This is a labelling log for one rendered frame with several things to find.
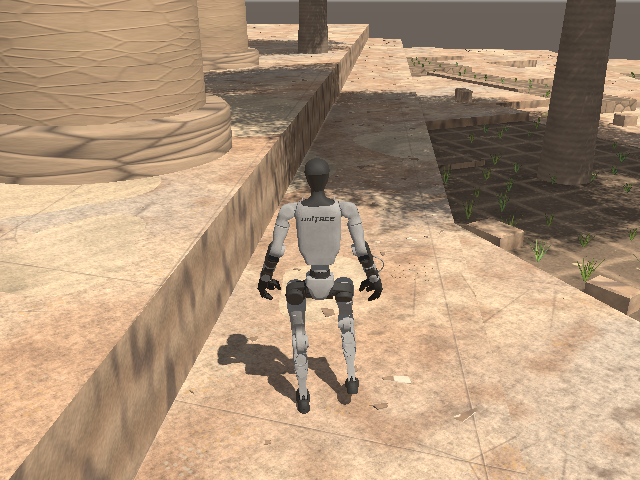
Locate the robot right thigh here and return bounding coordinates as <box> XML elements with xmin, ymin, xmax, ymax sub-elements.
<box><xmin>333</xmin><ymin>277</ymin><xmax>354</xmax><ymax>331</ymax></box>

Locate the left robot upper arm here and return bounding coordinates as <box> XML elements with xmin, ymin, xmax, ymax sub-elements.
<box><xmin>269</xmin><ymin>202</ymin><xmax>297</xmax><ymax>258</ymax></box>

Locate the robot left hand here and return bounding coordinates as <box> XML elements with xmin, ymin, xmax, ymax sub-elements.
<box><xmin>257</xmin><ymin>278</ymin><xmax>281</xmax><ymax>300</ymax></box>

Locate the right robot foot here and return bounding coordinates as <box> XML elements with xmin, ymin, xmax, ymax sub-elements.
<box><xmin>345</xmin><ymin>376</ymin><xmax>359</xmax><ymax>394</ymax></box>

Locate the robot right hand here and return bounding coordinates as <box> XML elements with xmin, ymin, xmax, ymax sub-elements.
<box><xmin>359</xmin><ymin>278</ymin><xmax>383</xmax><ymax>301</ymax></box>

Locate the robot left forearm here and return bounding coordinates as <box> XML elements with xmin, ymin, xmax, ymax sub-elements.
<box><xmin>260</xmin><ymin>242</ymin><xmax>279</xmax><ymax>282</ymax></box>

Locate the robot right forearm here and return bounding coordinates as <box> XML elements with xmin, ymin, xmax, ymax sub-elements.
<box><xmin>358</xmin><ymin>241</ymin><xmax>380</xmax><ymax>283</ymax></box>

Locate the right robot upper arm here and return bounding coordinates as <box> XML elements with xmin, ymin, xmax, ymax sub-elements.
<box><xmin>339</xmin><ymin>201</ymin><xmax>368</xmax><ymax>257</ymax></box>

